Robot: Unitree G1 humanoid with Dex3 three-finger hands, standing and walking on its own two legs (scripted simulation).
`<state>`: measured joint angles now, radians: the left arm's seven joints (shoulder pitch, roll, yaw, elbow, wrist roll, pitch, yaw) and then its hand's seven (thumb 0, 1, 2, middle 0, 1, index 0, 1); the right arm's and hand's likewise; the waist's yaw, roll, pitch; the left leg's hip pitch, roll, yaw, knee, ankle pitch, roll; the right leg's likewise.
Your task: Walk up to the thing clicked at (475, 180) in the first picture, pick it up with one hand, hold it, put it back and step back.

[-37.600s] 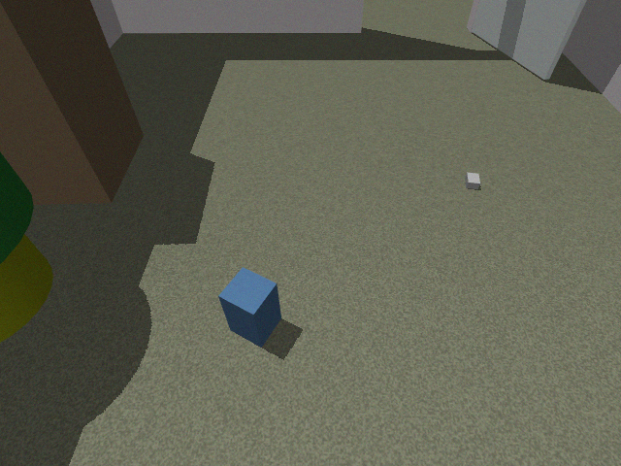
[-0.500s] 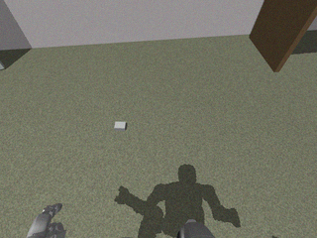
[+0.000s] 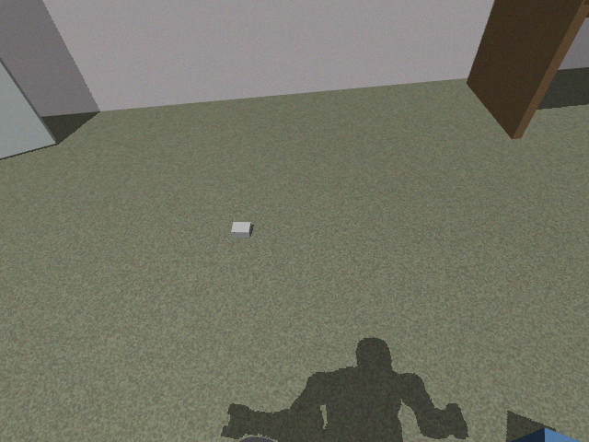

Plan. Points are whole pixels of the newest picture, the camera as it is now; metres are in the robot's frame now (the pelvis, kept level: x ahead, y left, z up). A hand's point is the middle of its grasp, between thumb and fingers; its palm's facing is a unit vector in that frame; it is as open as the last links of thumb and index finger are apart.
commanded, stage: step back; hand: left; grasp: from above
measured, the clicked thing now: (241, 229) +1.03 +0.33 -0.74
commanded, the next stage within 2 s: stand in 0.92 s
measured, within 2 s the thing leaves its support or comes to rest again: neither
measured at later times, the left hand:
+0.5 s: hand out of the picture +0.04 +0.28 -0.14, palm faces +0.06 -0.93 -0.37, open 7.4 cm
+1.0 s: hand out of the picture +0.14 +0.29 -0.13, palm faces +0.02 -0.93 -0.36, open 7.3 cm
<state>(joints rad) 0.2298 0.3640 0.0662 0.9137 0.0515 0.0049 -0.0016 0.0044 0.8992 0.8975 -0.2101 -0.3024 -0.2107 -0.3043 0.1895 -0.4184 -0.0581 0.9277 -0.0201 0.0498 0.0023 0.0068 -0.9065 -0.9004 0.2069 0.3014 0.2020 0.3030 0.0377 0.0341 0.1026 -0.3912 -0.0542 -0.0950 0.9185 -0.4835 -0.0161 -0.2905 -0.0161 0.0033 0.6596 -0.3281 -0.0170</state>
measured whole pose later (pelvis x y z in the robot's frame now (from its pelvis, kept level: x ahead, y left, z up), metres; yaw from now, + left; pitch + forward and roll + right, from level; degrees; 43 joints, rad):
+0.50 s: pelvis -0.01 +0.01 +0.01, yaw +2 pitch -3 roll -1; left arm 0.22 0.35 0.06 1.00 0.04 -0.04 -0.02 0.00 0.90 0.90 -0.21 -0.30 -0.21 -0.30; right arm 0.22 -0.39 -0.06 1.01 -0.03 0.00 0.03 0.01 -0.91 -0.90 0.21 0.30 0.20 0.30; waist 0.03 0.04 0.06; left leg -0.34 0.00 -0.06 0.74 -0.43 0.00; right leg -0.22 -0.01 -0.03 0.55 -0.28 -0.01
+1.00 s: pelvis +0.04 +0.03 +0.02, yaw +1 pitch -2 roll +0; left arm 0.06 0.36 0.01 1.07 0.00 -0.02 0.01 0.00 0.90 0.90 -0.21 -0.30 -0.21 -0.30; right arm 0.03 -0.33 -0.03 1.07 0.00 -0.01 0.01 0.01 -0.91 -0.90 0.21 0.30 0.20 0.30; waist 0.01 0.00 0.07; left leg -0.19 0.00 0.00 0.48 -0.26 0.01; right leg -0.12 -0.03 0.02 0.46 -0.29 0.03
